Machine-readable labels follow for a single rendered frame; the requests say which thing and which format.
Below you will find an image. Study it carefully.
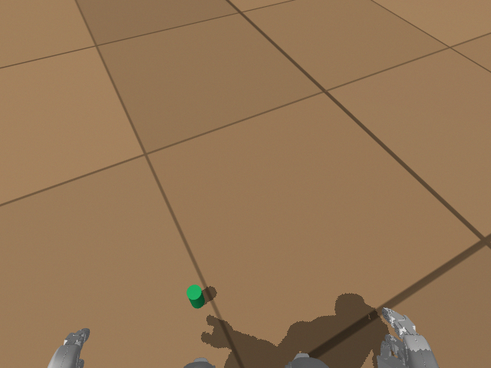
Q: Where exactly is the left robot hand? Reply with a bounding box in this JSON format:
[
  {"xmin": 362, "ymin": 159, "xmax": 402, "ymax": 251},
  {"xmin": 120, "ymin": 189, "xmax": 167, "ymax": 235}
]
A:
[{"xmin": 48, "ymin": 328, "xmax": 90, "ymax": 368}]

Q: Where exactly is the can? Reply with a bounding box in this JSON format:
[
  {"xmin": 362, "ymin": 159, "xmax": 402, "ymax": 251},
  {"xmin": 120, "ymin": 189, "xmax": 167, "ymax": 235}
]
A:
[{"xmin": 186, "ymin": 284, "xmax": 205, "ymax": 308}]

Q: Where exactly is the right robot hand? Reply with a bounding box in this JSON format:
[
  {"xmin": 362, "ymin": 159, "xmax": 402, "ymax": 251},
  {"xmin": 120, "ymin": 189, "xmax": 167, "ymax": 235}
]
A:
[{"xmin": 377, "ymin": 307, "xmax": 439, "ymax": 368}]

